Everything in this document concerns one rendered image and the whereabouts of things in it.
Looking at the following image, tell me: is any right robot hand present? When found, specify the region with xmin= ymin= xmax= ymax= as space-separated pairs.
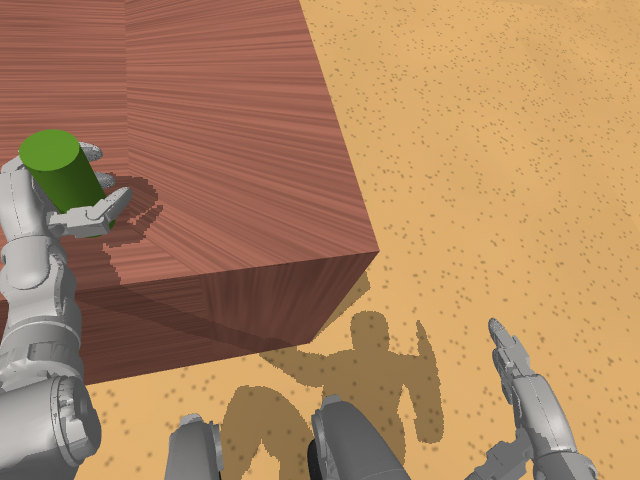
xmin=464 ymin=318 xmax=578 ymax=480

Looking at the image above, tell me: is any right robot arm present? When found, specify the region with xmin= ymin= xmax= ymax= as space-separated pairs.
xmin=533 ymin=451 xmax=598 ymax=480

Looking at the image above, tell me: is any can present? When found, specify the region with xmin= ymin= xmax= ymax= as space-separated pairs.
xmin=19 ymin=129 xmax=116 ymax=238

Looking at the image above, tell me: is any left robot arm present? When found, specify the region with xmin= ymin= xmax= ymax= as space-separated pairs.
xmin=0 ymin=235 xmax=102 ymax=480

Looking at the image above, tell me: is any right robot foot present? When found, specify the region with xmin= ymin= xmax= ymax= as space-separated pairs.
xmin=307 ymin=439 xmax=323 ymax=480

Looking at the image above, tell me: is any left robot hand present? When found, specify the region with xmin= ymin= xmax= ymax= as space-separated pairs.
xmin=0 ymin=141 xmax=133 ymax=244

